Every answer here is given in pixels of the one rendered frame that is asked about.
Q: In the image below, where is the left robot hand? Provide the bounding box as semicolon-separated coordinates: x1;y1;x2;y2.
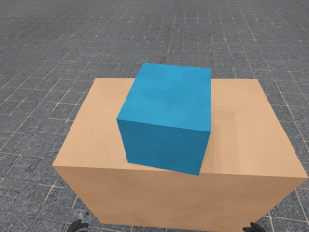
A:
67;219;89;232

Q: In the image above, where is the carton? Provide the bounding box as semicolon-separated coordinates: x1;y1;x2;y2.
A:
116;63;211;176

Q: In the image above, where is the right robot hand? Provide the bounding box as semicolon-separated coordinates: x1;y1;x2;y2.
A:
242;222;266;232

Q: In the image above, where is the pedestal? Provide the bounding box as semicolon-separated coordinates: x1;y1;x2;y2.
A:
52;78;309;232

